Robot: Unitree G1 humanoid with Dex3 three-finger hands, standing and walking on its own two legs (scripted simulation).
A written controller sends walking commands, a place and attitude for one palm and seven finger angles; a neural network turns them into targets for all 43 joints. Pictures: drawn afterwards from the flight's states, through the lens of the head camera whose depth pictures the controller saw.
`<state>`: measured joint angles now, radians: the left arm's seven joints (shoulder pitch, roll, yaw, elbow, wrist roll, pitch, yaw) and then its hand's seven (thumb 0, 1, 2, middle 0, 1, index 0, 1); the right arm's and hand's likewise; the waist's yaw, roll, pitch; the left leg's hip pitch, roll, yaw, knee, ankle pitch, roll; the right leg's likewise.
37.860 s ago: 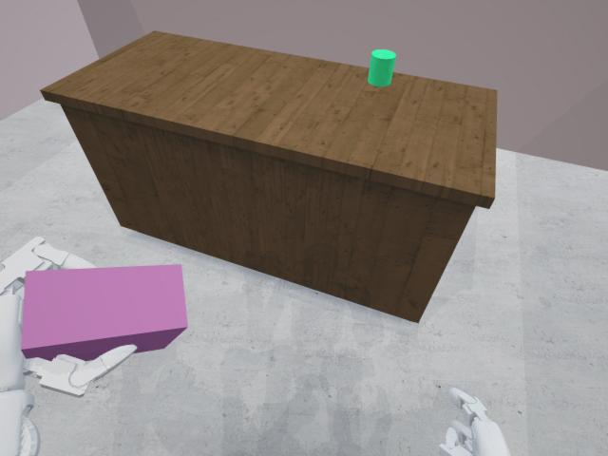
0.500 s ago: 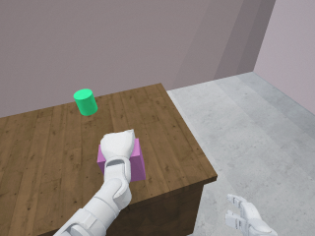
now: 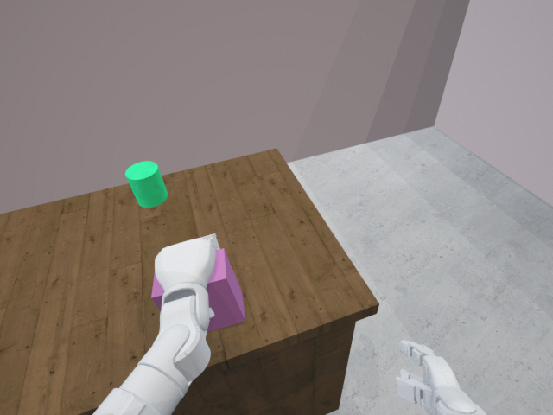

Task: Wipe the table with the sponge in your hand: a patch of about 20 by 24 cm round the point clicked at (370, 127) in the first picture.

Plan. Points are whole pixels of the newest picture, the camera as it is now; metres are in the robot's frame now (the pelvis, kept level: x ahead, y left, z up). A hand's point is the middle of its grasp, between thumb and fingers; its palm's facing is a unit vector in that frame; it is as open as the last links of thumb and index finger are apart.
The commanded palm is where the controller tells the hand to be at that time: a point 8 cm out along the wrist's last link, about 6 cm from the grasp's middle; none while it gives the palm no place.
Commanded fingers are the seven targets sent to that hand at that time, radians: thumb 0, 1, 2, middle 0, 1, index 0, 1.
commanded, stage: slide back across to the middle lane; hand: left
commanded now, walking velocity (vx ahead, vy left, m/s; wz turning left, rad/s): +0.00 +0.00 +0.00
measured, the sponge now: (205, 301) +0.31 +0.17 -0.01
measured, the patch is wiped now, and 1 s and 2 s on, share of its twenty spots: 0.95 0.95 0.95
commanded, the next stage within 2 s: wipe forward along the middle lane in 0.18 s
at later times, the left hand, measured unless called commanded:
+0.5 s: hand (178, 288) +0.30 +0.20 +0.03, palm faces -0.05 -0.12 -0.99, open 10.1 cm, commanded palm +0.27 +0.21 +0.07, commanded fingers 0.00 0.10 1.30 -1.20 -1.60 -1.20 -1.60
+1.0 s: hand (174, 267) +0.34 +0.22 +0.03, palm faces -0.08 -0.03 -1.00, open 10.1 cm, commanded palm +0.33 +0.23 +0.06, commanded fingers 0.00 0.10 1.30 -1.20 -1.60 -1.20 -1.60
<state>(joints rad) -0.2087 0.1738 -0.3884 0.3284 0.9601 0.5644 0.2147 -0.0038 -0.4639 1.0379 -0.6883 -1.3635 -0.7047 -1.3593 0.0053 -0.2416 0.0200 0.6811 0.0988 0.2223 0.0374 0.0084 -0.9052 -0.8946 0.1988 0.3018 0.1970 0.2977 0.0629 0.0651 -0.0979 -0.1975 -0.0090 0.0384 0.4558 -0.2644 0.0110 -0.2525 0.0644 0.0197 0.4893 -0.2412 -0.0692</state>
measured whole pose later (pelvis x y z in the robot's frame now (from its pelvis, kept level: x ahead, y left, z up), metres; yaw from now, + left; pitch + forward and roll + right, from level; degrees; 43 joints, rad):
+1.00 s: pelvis -0.02 -0.02 -0.01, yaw +1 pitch +6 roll +1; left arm -0.49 0.30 -0.19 0.76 0.98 0.33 0.22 -0.01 -0.52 1.06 -0.74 -1.33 -0.76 -1.32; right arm 0.13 -0.27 0.00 0.73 0.09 0.14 -0.06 0.01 -0.90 -0.89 0.20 0.30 0.20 0.30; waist 0.02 0.06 -0.11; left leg -0.38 0.00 0.01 0.53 -0.25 0.01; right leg -0.42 0.07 -0.01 0.54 -0.22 -0.09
